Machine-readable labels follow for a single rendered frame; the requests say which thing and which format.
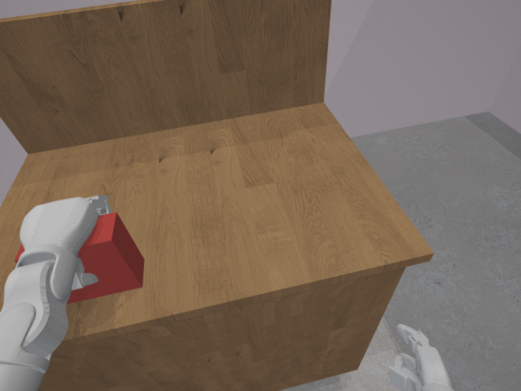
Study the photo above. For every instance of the left robot hand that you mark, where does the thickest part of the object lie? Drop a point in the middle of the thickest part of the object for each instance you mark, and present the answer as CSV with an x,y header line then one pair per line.
x,y
65,224

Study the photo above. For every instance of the right robot hand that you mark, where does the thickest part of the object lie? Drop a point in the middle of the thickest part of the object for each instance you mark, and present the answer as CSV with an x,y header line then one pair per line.
x,y
409,374

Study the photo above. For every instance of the left robot forearm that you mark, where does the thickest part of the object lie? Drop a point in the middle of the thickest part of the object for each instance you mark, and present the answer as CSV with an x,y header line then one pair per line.
x,y
33,319

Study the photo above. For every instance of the table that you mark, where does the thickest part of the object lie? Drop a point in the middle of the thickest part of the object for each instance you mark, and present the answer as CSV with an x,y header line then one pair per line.
x,y
271,247

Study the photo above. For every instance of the sponge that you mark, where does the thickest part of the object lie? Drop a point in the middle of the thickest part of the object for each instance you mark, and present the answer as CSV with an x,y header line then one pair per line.
x,y
111,254

